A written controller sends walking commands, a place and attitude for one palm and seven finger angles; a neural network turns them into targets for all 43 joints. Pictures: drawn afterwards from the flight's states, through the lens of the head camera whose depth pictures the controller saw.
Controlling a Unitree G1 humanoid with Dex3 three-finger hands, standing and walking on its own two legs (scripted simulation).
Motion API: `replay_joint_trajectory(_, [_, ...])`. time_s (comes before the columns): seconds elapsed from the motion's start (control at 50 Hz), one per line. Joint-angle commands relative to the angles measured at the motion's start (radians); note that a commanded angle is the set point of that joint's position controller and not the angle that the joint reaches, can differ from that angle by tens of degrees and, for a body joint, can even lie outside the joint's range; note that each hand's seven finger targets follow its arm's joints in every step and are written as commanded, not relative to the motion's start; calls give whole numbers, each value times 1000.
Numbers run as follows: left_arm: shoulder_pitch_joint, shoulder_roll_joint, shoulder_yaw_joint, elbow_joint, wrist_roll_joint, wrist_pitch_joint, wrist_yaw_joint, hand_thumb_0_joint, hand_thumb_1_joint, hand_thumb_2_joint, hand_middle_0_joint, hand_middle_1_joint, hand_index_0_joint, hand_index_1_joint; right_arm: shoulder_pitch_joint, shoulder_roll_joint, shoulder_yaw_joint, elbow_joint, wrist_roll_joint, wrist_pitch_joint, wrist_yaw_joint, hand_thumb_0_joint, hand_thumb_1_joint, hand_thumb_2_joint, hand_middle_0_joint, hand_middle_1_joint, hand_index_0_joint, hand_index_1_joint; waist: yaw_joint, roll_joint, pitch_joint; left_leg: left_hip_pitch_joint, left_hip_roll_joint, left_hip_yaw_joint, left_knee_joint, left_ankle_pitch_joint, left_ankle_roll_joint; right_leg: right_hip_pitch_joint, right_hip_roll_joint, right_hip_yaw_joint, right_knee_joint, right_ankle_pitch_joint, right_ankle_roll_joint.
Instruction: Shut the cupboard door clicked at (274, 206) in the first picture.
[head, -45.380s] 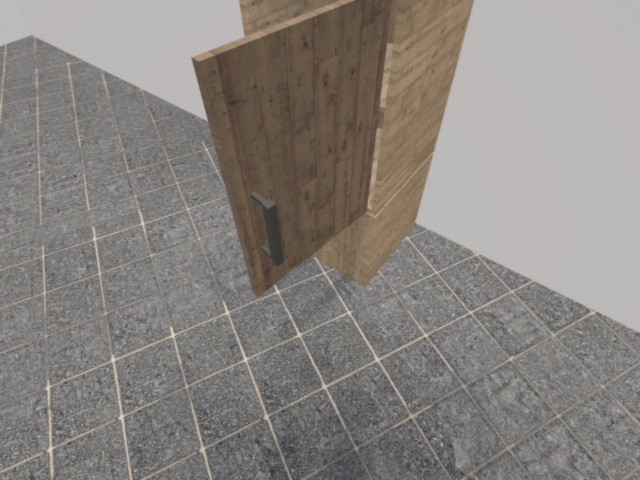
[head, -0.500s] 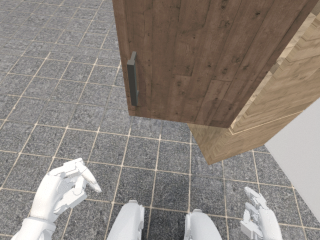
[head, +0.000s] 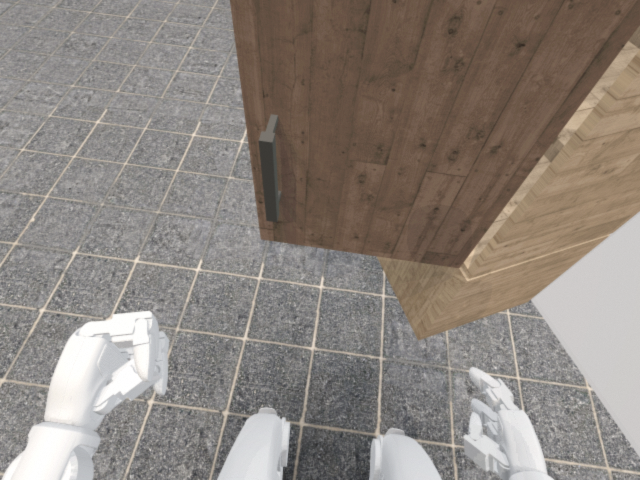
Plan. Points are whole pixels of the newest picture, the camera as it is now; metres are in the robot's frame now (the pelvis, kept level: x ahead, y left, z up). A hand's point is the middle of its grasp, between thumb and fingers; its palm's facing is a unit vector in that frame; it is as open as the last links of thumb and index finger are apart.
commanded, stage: raise the hand and make a fist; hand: left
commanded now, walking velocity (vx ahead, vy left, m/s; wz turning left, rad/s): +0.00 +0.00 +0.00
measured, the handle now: (272, 172) +0.54 +0.12 +0.02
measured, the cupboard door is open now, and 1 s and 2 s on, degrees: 63 63 63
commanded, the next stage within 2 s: bring the fist close to the handle in 0.38 s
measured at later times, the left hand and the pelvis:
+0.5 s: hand (195, 381) +0.22 +0.16 +0.04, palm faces -0.09 -1.00 -0.04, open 3.1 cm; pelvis +0.00 -0.03 +0.00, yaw +0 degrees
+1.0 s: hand (239, 293) +0.32 +0.13 +0.03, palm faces -0.08 -1.00 -0.02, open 3.1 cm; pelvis +0.00 -0.01 -0.01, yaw +0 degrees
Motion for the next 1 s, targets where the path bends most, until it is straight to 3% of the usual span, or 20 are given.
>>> replay_joint_trajectory(0.0, [22, 70, 23, -105, -16, -6, -31, 0, 900, 900, -1300, -1500, -1300, -1500, -23, -153, -77, -151, 13, -47, -17, 0, -900, -900, 200, 300, 200, 300, -16, 36, -212, 234, -22, -59, -252, 186, -23, 91, 65, 21, -163, 152, -47])
replay_joint_trajectory(0.06, [-6, 99, 48, -154, -28, -7, -36, 0, 900, 900, -1300, -1500, -1300, -1500, -23, -156, -81, -160, 17, -50, -23, 0, -900, -900, 200, 300, 200, 300, -7, 29, -244, 236, -25, -46, -244, 198, -19, 122, 60, 34, -169, 160, -44])
replay_joint_trajectory(0.1, [-22, 137, 90, -198, -39, -31, -23, 0, 900, 900, -1300, -1500, -1300, -1500, -23, -151, -81, -159, 13, -54, -27, 0, -900, -900, 200, 300, 200, 300, 8, 47, -277, 237, -29, -36, -225, 238, -17, 150, 62, 46, -161, 190, -49])
replay_joint_trajectory(0.12, [-20, 129, 92, -213, -42, -45, -15, 0, 900, 900, -1300, -1500, -1300, -1500, -22, -143, -81, -160, 11, -55, -28, 0, -900, -900, 200, 300, 200, 300, 11, 36, -296, 246, -28, -32, -222, 253, -17, 157, 59, 45, -156, 204, -47])
replay_joint_trajectory(0.2, [-16, 109, 85, -174, -45, -90, 10, 0, 900, 900, -1300, -1500, -1300, -1500, -25, -134, -78, -142, 5, -55, -28, 0, -900, -900, 200, 300, 200, 300, 3, 29, -242, 195, -31, -21, -200, 219, -14, 141, 59, 61, -163, 163, -47])
replay_joint_trajectory(0.3, [4, 81, 34, -87, -27, -60, -19, 0, 900, 900, -1300, -1500, -1300, -1500, -21, -143, -82, -144, 17, -43, -28, 0, -900, -900, 200, 300, 200, 300, -17, -10, -196, 142, -31, -6, -184, 158, -8, 142, 49, 102, -210, 79, -40])
replay_joint_trajectory(0.4, [-37, 140, 80, -172, -41, -57, -29, 0, 900, 900, -1300, -1500, -1300, -1500, -23, -136, -82, -156, 18, -40, -38, 0, -900, -900, 200, 300, 200, 300, -5, -5, -255, 147, -31, 2, -165, 198, -2, 200, 44, 133, -214, 130, -35])
replay_joint_trajectory(0.46, [-32, 120, 87, -199, -49, -88, -9, 0, 900, 900, -1300, -1500, -1300, -1500, -31, -123, -80, -152, 15, -44, -37, 0, -900, -900, 200, 300, 200, 300, 1, 15, -262, 166, -30, 1, -165, 215, -6, 191, 43, 123, -198, 158, -34])
replay_joint_trajectory(0.52, [-140, 71, 21, -135, -31, -102, 6, 0, 900, 900, -1300, -1500, -1300, -1500, -24, -131, -71, -130, 7, -48, -33, 0, -900, -900, 200, 300, 200, 300, -39, 24, -195, 139, -28, -3, -142, 171, -5, 103, 47, 111, -189, 106, -34])
replay_joint_trajectory(0.54, [-161, 71, 20, -87, -25, -99, 8, 0, 900, 900, -1300, -1500, -1300, -1500, -17, -138, -72, -121, 7, -48, -33, 0, -900, -900, 200, 300, 200, 300, -50, -4, -172, 116, -27, -5, -134, 142, -5, 80, 46, 114, -196, 65, -32])
replay_joint_trajectory(0.6, [-240, 56, -24, -20, -7, -82, -6, 0, 900, 900, -1300, -1500, -1300, -1500, -4, -154, -70, -116, 11, -50, -35, 0, -900, -900, 200, 300, 200, 300, -61, -31, -176, 91, -26, -9, -124, 112, 2, 62, 47, 123, -198, 20, -35])
replay_joint_trajectory(0.7, [-373, 107, 2, -68, 8, -43, 5, 0, 900, 900, -1300, -1500, -1300, -1500, -4, -162, -73, -121, 12, -45, -35, 0, -900, -900, 200, 300, 200, 300, -29, 43, -321, 169, -27, -13, -151, 176, 3, 108, 46, 103, -162, 119, -43])
replay_joint_trajectory(0.74, [-394, 93, 0, -91, 12, -37, 34, 0, 900, 900, -1300, -1500, -1300, -1500, -8, -154, -72, -122, 9, -40, -28, 0, -900, -900, 200, 300, 200, 300, -18, 59, -372, 212, -27, -12, -167, 223, 0, 127, 43, 85, -147, 183, -40])
replay_joint_trajectory(0.8, [-439, 88, 9, -34, 29, -29, 93, 0, 900, 900, -1300, -1500, -1300, -1500, -4, -153, -67, -102, 1, -27, -19, 0, -900, -900, 200, 300, 200, 300, -20, 53, -357, 217, -25, -23, -177, 233, -4, 103, 49, 66, -135, 192, -42])
replay_joint_trajectory(0.86, [-490, 39, -30, 84, 61, -13, 130, 0, 900, 900, -1300, -1500, -1300, -1500, 5, -154, -68, -85, -1, -5, -7, 0, -900, -900, 200, 300, 200, 300, -47, 4, -310, 190, -24, -23, -183, 196, -6, 73, 44, 60, -144, 171, -34])
replay_joint_trajectory(0.9, [-513, 38, -33, 162, 74, -1, 134, 0, 900, 900, -1300, -1500, -1300, -1500, 19, -161, -70, -78, 0, 9, -4, 0, -900, -900, 200, 300, 200, 300, -52, -27, -296, 169, -24, -22, -183, 189, -4, 81, 46, 63, -149, 168, -35])
replay_joint_trajectory(0.98, [-629, 15, -68, 186, 86, -17, 127, 0, 900, 900, -1300, -1500, -1300, -1500, 24, -161, -75, -74, 2, 27, 0, 0, -900, -900, 200, 300, 200, 300, -59, 2, -330, 211, -22, -19, -194, 197, -7, 74, 40, 63, -154, 185, -37])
